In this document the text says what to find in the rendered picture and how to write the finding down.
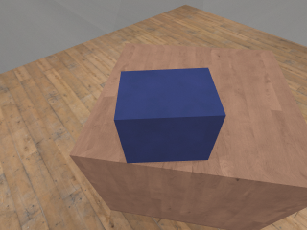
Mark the pedestal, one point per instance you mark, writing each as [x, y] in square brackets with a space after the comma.
[256, 173]

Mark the carton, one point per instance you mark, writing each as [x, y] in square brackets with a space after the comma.
[168, 115]

